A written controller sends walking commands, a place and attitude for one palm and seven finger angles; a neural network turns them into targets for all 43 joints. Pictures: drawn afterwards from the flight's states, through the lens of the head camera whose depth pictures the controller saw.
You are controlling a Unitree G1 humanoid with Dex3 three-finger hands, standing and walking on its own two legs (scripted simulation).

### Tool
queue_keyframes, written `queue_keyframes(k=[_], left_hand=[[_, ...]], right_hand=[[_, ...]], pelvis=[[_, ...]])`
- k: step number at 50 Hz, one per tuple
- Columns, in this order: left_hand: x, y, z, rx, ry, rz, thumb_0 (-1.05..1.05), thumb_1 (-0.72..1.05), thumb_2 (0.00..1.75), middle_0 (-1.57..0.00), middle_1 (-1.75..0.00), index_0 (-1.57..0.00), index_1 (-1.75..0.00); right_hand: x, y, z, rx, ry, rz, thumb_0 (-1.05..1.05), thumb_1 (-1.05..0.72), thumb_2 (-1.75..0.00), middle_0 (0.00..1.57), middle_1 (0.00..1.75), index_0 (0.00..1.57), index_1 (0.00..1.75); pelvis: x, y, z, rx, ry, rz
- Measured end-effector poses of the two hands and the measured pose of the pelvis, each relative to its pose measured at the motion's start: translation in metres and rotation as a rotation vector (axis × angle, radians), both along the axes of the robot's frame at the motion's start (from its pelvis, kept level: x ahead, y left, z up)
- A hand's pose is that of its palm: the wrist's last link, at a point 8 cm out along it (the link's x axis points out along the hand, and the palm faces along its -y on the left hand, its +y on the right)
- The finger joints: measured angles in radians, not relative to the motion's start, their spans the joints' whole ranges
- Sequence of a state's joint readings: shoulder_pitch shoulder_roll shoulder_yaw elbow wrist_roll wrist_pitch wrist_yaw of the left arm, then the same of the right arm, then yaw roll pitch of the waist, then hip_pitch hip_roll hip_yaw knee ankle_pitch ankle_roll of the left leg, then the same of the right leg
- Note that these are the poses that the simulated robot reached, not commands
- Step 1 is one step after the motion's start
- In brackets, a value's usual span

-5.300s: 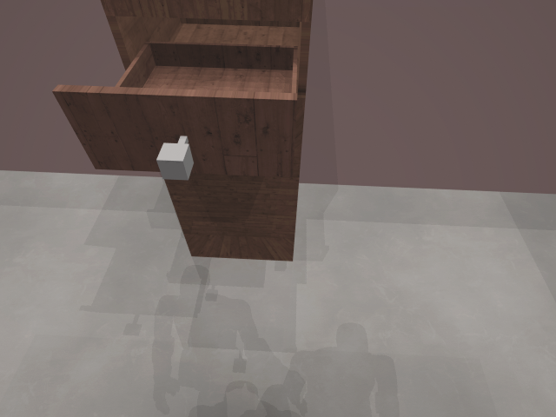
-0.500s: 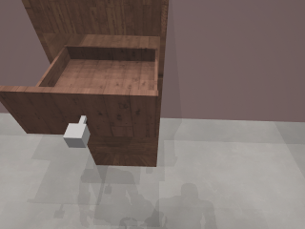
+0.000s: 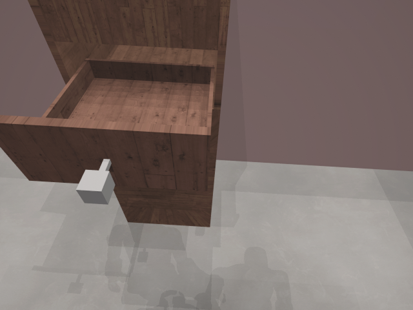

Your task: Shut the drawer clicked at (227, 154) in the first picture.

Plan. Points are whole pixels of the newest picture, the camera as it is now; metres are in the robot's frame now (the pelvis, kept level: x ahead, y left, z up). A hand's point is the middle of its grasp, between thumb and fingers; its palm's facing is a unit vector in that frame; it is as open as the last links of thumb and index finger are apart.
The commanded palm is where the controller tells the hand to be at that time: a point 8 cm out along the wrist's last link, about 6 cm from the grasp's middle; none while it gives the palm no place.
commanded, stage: raise the hand and make a fist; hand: left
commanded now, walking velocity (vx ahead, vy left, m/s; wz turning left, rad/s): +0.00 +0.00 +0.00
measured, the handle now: (100, 177) +0.31 +0.22 +0.10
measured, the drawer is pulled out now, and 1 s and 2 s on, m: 0.29 0.29 0.29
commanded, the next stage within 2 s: bring the fist close to the handle in 1.84 s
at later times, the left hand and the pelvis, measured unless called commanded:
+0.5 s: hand out of the picture +0.10 +0.18 +0.04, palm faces +0.22 -0.97 -0.10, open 5.3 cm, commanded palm +0.10 +0.22 +0.03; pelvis -0.03 -0.05 -0.05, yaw +6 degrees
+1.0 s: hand (90, 287) +0.14 +0.17 +0.09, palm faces +0.01 -1.00 -0.08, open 3.2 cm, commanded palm +0.10 +0.22 +0.12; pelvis -0.01 -0.02 -0.02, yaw +4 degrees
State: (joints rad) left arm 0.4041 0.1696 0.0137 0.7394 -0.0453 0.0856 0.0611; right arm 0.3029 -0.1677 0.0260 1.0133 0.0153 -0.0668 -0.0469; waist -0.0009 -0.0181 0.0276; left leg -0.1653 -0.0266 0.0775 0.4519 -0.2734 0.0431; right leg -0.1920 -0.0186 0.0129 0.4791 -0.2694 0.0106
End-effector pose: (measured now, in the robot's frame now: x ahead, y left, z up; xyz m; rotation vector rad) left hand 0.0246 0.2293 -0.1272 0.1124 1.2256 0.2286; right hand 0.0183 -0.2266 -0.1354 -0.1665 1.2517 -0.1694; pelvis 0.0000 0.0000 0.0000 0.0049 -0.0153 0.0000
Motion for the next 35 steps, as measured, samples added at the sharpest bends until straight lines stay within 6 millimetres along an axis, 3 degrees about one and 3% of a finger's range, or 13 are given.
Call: queue_keyframes(k=[3, 6, 9, 11, 13, 16, 18, 20, 23, 25, 28, 32, 35], left_hand=[[0.062, 0.013, 0.058, 0.102, -0.414, 0.027, 0.03, 0.95, 0.89, -0.22, -0.32, -0.22, -0.32], [0.117, 0.005, 0.125, 0.118, -0.792, -0.012, 0.03, 0.94, 0.89, -0.25, -0.36, -0.24, -0.35], [0.146, -0.017, 0.170, 0.052, -1.109, -0.105, 0.02, 0.94, 0.90, -0.29, -0.40, -0.28, -0.40], [0.146, -0.030, 0.171, -0.030, -1.213, -0.155, 0.01, 0.93, 0.90, -0.32, -0.44, -0.30, -0.43], [0.133, -0.037, 0.151, -0.098, -1.202, -0.208, 0.00, 0.92, 0.90, -0.35, -0.47, -0.32, -0.46], [0.097, -0.037, 0.116, -0.133, -1.066, -0.236, 0.00, 0.91, 0.90, -0.41, -0.53, -0.38, -0.52], [0.071, -0.028, 0.106, -0.103, -1.005, -0.196, 0.01, 0.91, 0.89, -0.46, -0.58, -0.43, -0.57], [0.051, -0.016, 0.113, -0.029, -1.019, -0.130, 0.01, 0.91, 0.89, -0.50, -0.62, -0.47, -0.61], [0.039, -0.004, 0.144, 0.096, -1.166, -0.083, 0.02, 0.90, 0.90, -0.56, -0.68, -0.54, -0.68], [0.047, -0.006, 0.166, 0.128, -1.292, -0.111, 0.02, 0.90, 0.90, -0.59, -0.73, -0.58, -0.72], [0.075, -0.019, 0.183, 0.065, -1.379, -0.236, 0.02, 0.91, 0.90, -0.65, -0.79, -0.64, -0.79], [0.117, -0.033, 0.179, -0.073, -1.217, -0.397, 0.01, 0.90, 0.90, -0.73, -0.88, -0.72, -0.87], [0.129, -0.025, 0.178, -0.099, -1.108, -0.353, 0.01, 0.90, 0.90, -0.79, -0.94, -0.78, -0.94]], right_hand=[[0.025, -0.010, 0.009, -0.026, -0.193, 0.022, 0.02, -0.91, -0.89, 0.20, 0.30, 0.21, 0.30], [0.061, -0.020, 0.017, -0.028, -0.385, 0.059, 0.02, -0.91, -0.89, 0.20, 0.30, 0.21, 0.30], [0.099, -0.029, 0.031, -0.027, -0.559, 0.081, 0.02, -0.91, -0.89, 0.20, 0.30, 0.21, 0.30], [0.121, -0.035, 0.043, -0.030, -0.652, 0.102, 0.02, -0.90, -0.89, 0.20, 0.30, 0.21, 0.30], [0.141, -0.041, 0.057, -0.040, -0.724, 0.132, 0.02, -0.90, -0.89, 0.20, 0.30, 0.21, 0.30], [0.165, -0.050, 0.073, -0.073, -0.799, 0.187, 0.02, -0.90, -0.89, 0.20, 0.30, 0.21, 0.30], [0.178, -0.053, 0.079, -0.093, -0.828, 0.220, 0.02, -0.90, -0.89, 0.20, 0.30, 0.20, 0.30], [0.188, -0.053, 0.080, -0.099, -0.842, 0.245, 0.02, -0.90, -0.89, 0.20, 0.30, 0.20, 0.30], [0.194, -0.046, 0.071, -0.080, -0.836, 0.287, 0.02, -0.90, -0.89, 0.19, 0.30, 0.20, 0.30], [0.193, -0.038, 0.061, -0.051, -0.823, 0.307, 0.02, -0.90, -0.89, 0.19, 0.30, 0.20, 0.30], [0.182, -0.027, 0.045, 0.003, -0.789, 0.298, 0.02, -0.90, -0.89, 0.19, 0.30, 0.20, 0.30], [0.155, -0.020, 0.033, 0.056, -0.729, 0.209, 0.02, -0.90, -0.89, 0.20, 0.30, 0.21, 0.30], [0.135, -0.024, 0.032, 0.058, -0.694, 0.124, 0.02, -0.90, -0.89, 0.20, 0.30, 0.21, 0.30]], pelvis=[[-0.001, -0.004, -0.003, 0.016, 0.006, 0.024], [-0.005, -0.006, -0.007, 0.006, 0.013, 0.051], [-0.011, -0.011, -0.015, 0.004, 0.053, 0.046], [-0.015, -0.018, -0.022, 0.008, 0.077, 0.036], [-0.019, -0.025, -0.029, 0.011, 0.088, 0.032], [-0.023, -0.036, -0.038, 0.013, 0.108, 0.034], [-0.023, -0.041, -0.043, 0.008, 0.115, 0.044], [-0.023, -0.045, -0.046, -0.004, 0.115, 0.059], [-0.024, -0.048, -0.049, -0.024, 0.110, 0.087], [-0.026, -0.049, -0.051, -0.035, 0.102, 0.103], [-0.031, -0.050, -0.051, -0.041, 0.093, 0.109], [-0.030, -0.050, -0.043, -0.023, 0.095, 0.083], [-0.023, -0.048, -0.035, -0.009, 0.089, 0.059]])
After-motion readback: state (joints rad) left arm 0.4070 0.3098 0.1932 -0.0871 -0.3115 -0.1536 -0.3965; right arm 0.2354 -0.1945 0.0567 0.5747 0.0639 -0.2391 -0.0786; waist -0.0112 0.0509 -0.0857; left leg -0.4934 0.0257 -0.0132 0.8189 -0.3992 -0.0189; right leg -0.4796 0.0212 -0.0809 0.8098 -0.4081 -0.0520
